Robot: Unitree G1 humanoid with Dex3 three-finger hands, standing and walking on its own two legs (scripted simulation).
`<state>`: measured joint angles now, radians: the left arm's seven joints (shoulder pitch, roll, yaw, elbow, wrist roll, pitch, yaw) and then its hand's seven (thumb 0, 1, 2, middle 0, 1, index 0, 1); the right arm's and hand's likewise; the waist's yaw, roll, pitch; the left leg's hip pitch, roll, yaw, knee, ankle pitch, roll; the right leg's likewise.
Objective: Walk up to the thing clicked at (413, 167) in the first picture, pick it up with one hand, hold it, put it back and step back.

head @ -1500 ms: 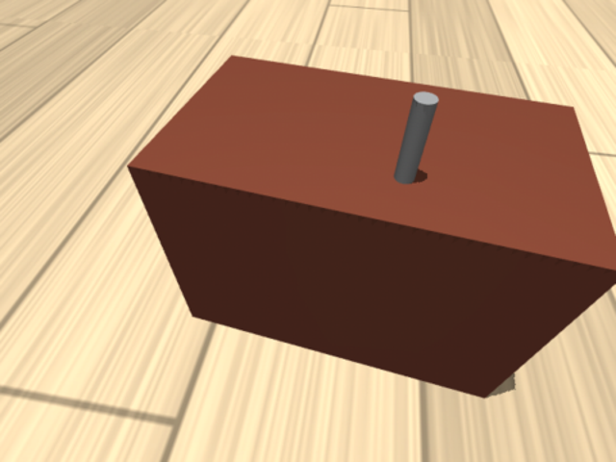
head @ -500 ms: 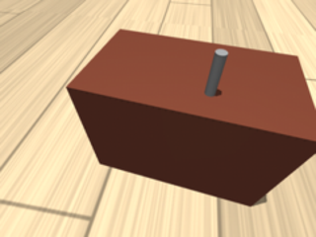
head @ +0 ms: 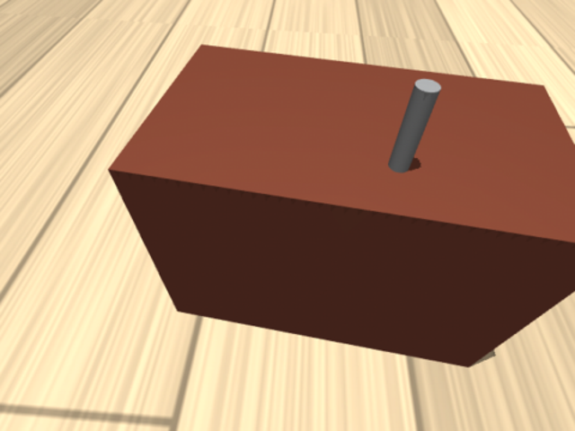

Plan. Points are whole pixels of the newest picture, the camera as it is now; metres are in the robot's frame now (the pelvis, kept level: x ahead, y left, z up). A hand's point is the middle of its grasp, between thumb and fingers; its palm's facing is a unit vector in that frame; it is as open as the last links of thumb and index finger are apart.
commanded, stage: walk up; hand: right
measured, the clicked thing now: (411, 129) +0.66 -0.24 +0.04
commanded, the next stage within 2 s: none
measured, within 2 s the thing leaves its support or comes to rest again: neither
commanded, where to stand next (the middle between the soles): +0.25 +0.05 m, yaw -10 degrees
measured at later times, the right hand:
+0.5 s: hand (427, 396) +0.21 -0.22 -0.14, palm faces +0.04 +0.94 -0.34, open 7.4 cm
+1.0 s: hand (430, 402) +0.20 -0.23 -0.15, palm faces +0.17 +0.87 -0.47, open 7.4 cm
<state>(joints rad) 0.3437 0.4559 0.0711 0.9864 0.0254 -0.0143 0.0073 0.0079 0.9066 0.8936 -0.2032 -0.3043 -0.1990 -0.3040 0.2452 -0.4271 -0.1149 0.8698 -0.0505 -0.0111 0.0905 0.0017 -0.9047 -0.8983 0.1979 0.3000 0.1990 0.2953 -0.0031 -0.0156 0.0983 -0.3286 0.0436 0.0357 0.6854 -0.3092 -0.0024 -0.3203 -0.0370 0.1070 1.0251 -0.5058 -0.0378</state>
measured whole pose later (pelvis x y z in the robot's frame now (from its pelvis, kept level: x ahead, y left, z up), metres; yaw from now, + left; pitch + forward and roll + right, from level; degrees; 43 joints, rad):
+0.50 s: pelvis +0.15 +0.06 +0.00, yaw -7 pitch -3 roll +0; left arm 0.35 0.41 0.04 0.80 0.02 -0.08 0.00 0.00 0.90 0.89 -0.21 -0.30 -0.20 -0.30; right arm 0.27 -0.44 -0.07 0.80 -0.02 0.01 0.06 0.00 -0.90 -0.90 0.20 0.30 0.20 0.30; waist 0.02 0.07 0.10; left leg -0.46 0.09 -0.01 0.86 -0.37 0.00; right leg -0.26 -0.04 0.04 0.64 -0.34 0.02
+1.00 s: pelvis +0.18 +0.08 -0.02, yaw -13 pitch -2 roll -2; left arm 0.22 0.42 0.09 0.84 0.04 0.02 -0.03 0.00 0.91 0.89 -0.20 -0.30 -0.20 -0.30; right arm 0.22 -0.45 -0.05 0.82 -0.01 -0.01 -0.03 0.00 -0.90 -0.90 0.20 0.30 0.20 0.30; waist 0.00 0.03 0.15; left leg -0.48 0.15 0.03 0.90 -0.42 0.00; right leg -0.36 0.02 -0.04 0.82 -0.43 -0.02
